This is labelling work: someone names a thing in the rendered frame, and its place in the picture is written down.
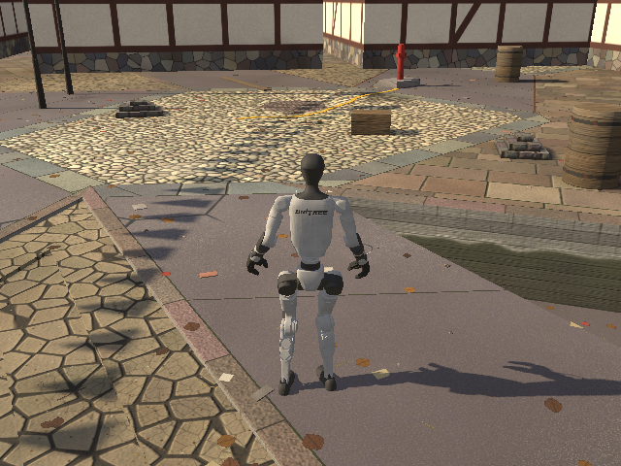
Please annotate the left robot thigh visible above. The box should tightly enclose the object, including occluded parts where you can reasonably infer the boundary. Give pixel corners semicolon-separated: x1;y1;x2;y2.
278;271;298;336

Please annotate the right robot upper arm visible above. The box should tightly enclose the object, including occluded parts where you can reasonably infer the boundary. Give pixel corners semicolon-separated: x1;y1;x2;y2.
332;196;360;248

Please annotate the robot right forearm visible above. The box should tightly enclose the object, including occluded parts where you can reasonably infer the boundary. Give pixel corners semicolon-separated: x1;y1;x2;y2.
350;233;368;265

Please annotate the left robot shin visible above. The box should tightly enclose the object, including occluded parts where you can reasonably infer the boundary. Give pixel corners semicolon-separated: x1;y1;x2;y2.
279;318;295;383

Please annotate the robot left hand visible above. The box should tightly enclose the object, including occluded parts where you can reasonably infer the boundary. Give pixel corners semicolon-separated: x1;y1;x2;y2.
246;254;268;276

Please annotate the robot left forearm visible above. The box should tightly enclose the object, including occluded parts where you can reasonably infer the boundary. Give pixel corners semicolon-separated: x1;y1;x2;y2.
250;232;270;262

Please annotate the left robot upper arm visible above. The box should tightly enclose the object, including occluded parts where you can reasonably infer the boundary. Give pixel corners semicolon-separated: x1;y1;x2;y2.
261;195;292;248

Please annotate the robot right hand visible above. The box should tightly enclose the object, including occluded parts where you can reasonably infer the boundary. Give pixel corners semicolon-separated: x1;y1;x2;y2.
347;261;370;279

